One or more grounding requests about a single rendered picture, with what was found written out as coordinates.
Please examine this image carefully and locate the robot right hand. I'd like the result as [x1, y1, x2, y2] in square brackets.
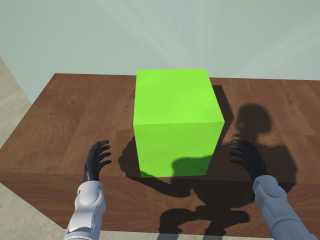
[229, 139, 269, 182]

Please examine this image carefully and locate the robot left hand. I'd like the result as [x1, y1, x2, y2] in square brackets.
[83, 140, 112, 183]

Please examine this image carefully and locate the carton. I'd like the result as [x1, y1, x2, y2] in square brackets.
[133, 68, 225, 178]

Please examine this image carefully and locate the robot left forearm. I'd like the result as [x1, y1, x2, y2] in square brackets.
[63, 180, 106, 240]

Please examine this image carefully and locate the robot right forearm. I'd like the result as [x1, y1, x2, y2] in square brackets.
[252, 175, 318, 240]

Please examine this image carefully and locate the pedestal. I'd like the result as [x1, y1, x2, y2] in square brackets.
[0, 73, 320, 240]

